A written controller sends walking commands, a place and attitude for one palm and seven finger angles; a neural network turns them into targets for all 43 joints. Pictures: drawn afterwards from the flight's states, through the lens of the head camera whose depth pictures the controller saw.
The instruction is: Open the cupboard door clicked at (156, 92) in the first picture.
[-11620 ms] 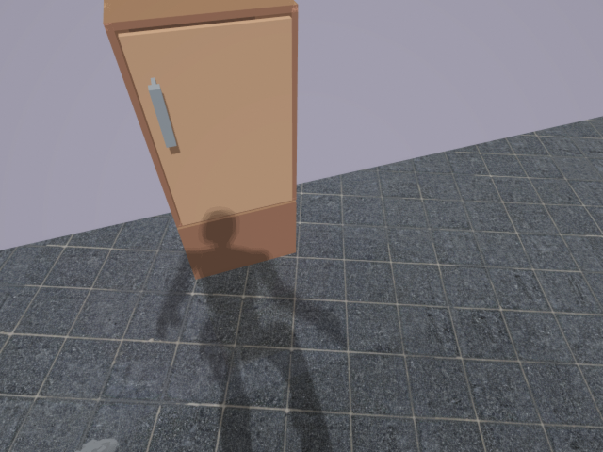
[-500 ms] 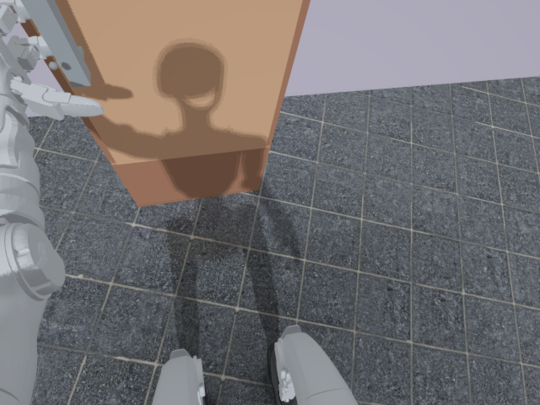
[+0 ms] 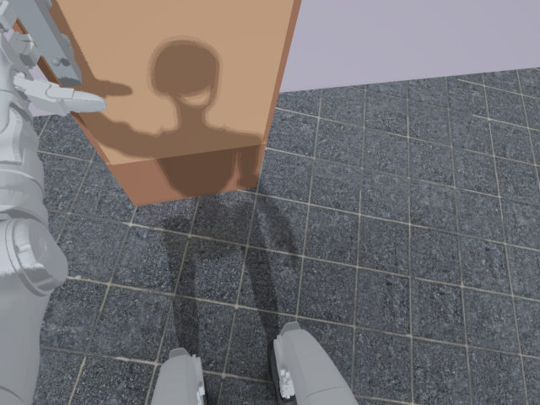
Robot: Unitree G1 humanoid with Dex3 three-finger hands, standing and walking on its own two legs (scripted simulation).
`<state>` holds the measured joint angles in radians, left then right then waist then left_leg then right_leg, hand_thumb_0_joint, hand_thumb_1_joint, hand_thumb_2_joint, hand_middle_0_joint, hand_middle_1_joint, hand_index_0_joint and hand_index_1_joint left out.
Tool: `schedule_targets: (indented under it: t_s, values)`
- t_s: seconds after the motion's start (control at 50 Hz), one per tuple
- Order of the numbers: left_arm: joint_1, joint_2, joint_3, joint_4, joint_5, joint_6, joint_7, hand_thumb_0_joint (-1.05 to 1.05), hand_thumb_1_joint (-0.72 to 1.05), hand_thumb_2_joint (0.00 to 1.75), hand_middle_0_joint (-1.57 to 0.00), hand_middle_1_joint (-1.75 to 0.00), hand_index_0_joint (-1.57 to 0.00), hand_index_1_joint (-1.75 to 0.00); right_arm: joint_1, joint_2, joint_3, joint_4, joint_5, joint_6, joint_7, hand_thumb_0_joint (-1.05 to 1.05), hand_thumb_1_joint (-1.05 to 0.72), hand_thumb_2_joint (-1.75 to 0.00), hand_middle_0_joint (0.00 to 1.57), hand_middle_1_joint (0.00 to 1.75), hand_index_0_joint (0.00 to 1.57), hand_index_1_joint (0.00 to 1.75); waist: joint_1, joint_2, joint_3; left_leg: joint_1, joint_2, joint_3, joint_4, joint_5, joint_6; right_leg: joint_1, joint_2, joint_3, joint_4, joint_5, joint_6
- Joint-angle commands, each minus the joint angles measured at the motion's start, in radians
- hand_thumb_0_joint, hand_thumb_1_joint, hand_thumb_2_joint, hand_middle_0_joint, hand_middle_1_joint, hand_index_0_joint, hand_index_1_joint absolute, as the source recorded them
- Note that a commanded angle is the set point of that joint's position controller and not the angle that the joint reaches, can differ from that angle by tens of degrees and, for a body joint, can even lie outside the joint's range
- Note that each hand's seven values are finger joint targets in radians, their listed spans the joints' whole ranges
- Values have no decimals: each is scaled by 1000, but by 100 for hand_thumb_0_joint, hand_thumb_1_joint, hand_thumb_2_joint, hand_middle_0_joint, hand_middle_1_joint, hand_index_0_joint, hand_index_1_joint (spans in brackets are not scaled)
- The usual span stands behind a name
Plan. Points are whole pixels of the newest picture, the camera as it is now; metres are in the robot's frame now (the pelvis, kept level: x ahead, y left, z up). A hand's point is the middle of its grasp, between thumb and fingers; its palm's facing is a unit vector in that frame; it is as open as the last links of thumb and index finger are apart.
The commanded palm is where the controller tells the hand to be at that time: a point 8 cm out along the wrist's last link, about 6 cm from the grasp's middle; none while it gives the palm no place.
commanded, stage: slide the fingers in behind the handle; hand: left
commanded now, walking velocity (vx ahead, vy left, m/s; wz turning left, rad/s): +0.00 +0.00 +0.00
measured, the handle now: (46, 23) +0.62 +0.21 +0.08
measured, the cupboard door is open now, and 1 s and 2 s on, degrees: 0 0 45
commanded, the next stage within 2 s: close the thumb around the handle in 0.02 s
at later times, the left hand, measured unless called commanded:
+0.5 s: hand (66, 59) +0.57 +0.19 +0.08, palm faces +0.08 -1.00 -0.02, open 9.9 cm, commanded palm +0.55 +0.22 +0.07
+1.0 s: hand (67, 58) +0.57 +0.18 +0.08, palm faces +0.09 -1.00 -0.02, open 6.1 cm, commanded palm +0.54 +0.22 +0.07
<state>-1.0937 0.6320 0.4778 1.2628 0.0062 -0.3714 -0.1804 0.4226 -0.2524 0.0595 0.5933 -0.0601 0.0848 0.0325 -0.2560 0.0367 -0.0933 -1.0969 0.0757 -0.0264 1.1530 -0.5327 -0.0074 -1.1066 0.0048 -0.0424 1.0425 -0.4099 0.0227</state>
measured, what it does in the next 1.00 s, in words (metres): stands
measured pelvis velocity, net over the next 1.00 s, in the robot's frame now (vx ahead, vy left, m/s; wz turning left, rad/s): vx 0.00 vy -0.01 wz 0.01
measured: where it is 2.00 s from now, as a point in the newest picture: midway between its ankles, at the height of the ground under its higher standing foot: outside the picture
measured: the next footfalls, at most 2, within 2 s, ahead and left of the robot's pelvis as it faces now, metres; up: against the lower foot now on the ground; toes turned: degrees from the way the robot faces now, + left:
none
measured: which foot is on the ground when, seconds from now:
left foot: down 0.00-1.00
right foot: down 0.00-1.00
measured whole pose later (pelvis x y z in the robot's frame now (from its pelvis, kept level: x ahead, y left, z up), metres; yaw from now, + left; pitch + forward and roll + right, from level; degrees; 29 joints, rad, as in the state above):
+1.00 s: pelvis +0.00 -0.01 +0.00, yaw +1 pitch +28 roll -4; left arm -1.13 0.61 0.46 1.27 0.02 -0.36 -0.15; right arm 0.42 -0.26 0.05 0.60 -0.07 0.08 0.03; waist -0.26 0.04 -0.10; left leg -1.11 0.07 -0.04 1.16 -0.53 -0.02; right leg -1.12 0.00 -0.05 1.06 -0.42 0.01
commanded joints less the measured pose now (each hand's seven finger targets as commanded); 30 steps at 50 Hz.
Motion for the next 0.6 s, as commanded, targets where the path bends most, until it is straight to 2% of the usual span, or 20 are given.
schedule_targets:
  t_s: [0.0, 0.02, 0.06, 0.08, 0.1, 0.18, 0.22, 0.24, 0.26, 0.32, 0.34, 0.38, 0.4, 0.42, 0.44, 0.48, 0.5, 0.54, 0.56, 0.58]
  values:
    - [-453, 255, 1, -213, -19, -58, -9, 0, -50, 30, -30, -120, -30, -120, 224, -202, -67, -13, 3, -7, -20, 0, -90, -90, 20, 30, 20, 30, -4, 183, -560, 357, -43, -20, -114, 472, 31, 322, 43, -2, -88, 357, -34]
    - [-456, 244, -6, -228, -18, -58, -9, 0, -50, 30, -30, -120, -30, -120, 227, -203, -69, -11, 1, -6, -19, 0, -90, -90, 20, 30, 20, 30, -2, 193, -566, 375, -42, -23, -113, 481, 29, 303, 43, -6, -87, 347, -35]
    - [-485, 185, -43, -206, -31, -55, -11, 0, -50, 30, -30, -120, -30, -120, 232, -200, -69, -1, 0, -10, -19, 0, -90, -90, 20, 30, 20, 30, -30, 178, -525, 389, -40, -29, -113, 470, 31, 254, 47, -13, -96, 318, -35]
    - [-495, 244, -2, -205, -29, -56, -9, 0, -50, 30, -30, -120, -30, -120, 234, -208, -69, 6, 0, -10, -22, 0, -90, -90, 20, 30, 20, 30, -18, 185, -538, 376, -39, -32, -111, 462, 29, 265, 44, -11, -91, 312, -34]
    - [-501, 243, -8, -209, -28, -56, -8, 0, -50, 30, -30, -120, -30, -120, 235, -209, -68, 5, -1, -10, -23, 0, -90, -90, 20, 30, 20, 30, -19, 198, -558, 386, -41, -34, -111, 467, 28, 263, 43, -10, -89, 311, -35]
    - [-518, 178, -55, -224, -16, -65, 5, 0, -28, 40, -32, -122, -32, -122, 238, -202, -70, 14, -8, -12, -15, 0, -90, -90, 20, 30, 20, 30, -22, 248, -565, 450, -36, -48, -108, 514, 16, 204, 43, -23, -81, 300, -40]
    - [-488, 202, -26, -188, -17, -54, 16, 0, -16, 44, -32, -124, -32, -124, 242, -207, -71, 13, -8, -9, -15, 0, -90, -90, 20, 30, 20, 30, -22, 191, -548, 415, -37, -44, -107, 495, 23, 229, 45, -20, -88, 302, -37]
    - [-478, 198, -35, -159, -12, -43, 17, 0, -11, 47, -33, -124, -33, -124, 238, -206, -66, 8, -7, -9, -16, 0, -90, -90, 20, 30, 20, 30, -21, 178, -513, 372, -41, -38, -111, 466, 25, 238, 43, -17, -91, 294, -37]
    - [-499, 205, -31, -172, -11, -46, 22, 0, -5, 49, -33, -125, -33, -125, 240, -206, -64, 6, -8, -9, -17, 0, -90, -90, 20, 30, 20, 30, -24, 190, -507, 375, -41, -40, -115, 461, 27, 233, 43, -19, -89, 289, -39]
    - [-512, 225, -17, -233, 1, -59, 36, 0, 12, 56, -34, -127, -34, -127, 240, -203, -69, -2, -13, -11, -14, 0, -90, -90, 20, 30, 20, 30, -11, 220, -583, 414, -41, -39, -107, 508, 23, 257, 41, -16, -80, 330, -38]
    - [-498, 244, 0, -248, 0, -67, 39, 0, 17, 59, -35, -127, -35, -127, 239, -204, -69, -6, -13, -11, -12, 0, -90, -90, 20, 30, 20, 30, 1, 225, -605, 419, -41, -37, -105, 524, 21, 281, 41, -13, -78, 348, -40]
    - [-486, 222, -10, -233, -6, -69, 37, 0, 28, 64, -36, -128, -36, -128, 237, -202, -70, -4, -10, -10, -9, 0, -90, -90, 20, 30, 20, 30, -9, 210, -591, 411, -40, -34, -101, 525, 22, 275, 43, -13, -78, 356, -37]
    - [-472, 229, -6, -215, -4, -64, 36, 0, 34, 66, -36, -129, -36, -129, 237, -202, -69, -5, -8, -8, -10, 0, -90, -90, 20, 30, 20, 30, -6, 180, -568, 375, -42, -29, -104, 501, 26, 297, 44, -10, -81, 355, -36]
    - [-463, 242, 1, -208, -2, -58, 36, 0, 40, 68, -36, -130, -36, -130, 237, -203, -68, -8, -6, -6, -11, 0, -90, -90, 20, 30, 20, 30, -5, 177, -555, 360, -42, -26, -111, 494, 28, 314, 44, -8, -84, 363, -36]
    - [-462, 252, 5, -221, -1, -56, 35, 0, 45, 71, -37, -130, -37, -130, 233, -203, -68, -13, -5, -5, -11, 0, -90, -90, 20, 30, 20, 30, 2, 189, -564, 353, -45, -22, -112, 480, 28, 322, 43, -5, -84, 357, -36]
    - [-482, 242, -7, -228, -1, -59, 33, 0, 56, 76, -38, -131, -38, -131, 237, -202, -68, -11, -4, -6, -14, 0, -90, -90, 20, 30, 20, 30, -8, 183, -567, 369, -43, -26, -113, 490, 29, 313, 42, -6, -84, 361, -35]
    - [-481, 219, -23, -230, -1, -60, 30, 0, 62, 78, -38, -132, -38, -132, 233, -198, -69, -11, -4, -7, -13, 0, -90, -90, 20, 30, 20, 30, -6, 204, -562, 374, -44, -23, -112, 482, 27, 299, 43, -6, -87, 349, -36]
    - [-482, 254, 7, -211, -12, -57, 30, 0, 73, 83, -39, -133, -39, -133, 237, -204, -69, -5, -3, -9, -17, 0, -90, -90, 20, 30, 20, 30, -16, 156, -543, 341, -43, -20, -111, 466, 33, 323, 43, -1, -94, 355, -32]
    - [-488, 257, 10, -239, -13, -68, 27, 0, 79, 85, -39, -134, -39, -134, 239, -203, -69, -6, -4, -10, -18, 0, -90, -90, 20, 30, 20, 30, -6, 179, -579, 360, -45, -22, -108, 486, 31, 331, 44, 1, -84, 373, -36]
    - [-493, 242, 1, -247, -14, -72, 24, 0, 84, 88, -40, -134, -40, -134, 238, -200, -70, -6, -5, -13, -17, 0, -90, -90, 20, 30, 20, 30, -8, 196, -604, 374, -45, -21, -107, 498, 29, 332, 42, 0, -83, 383, -34]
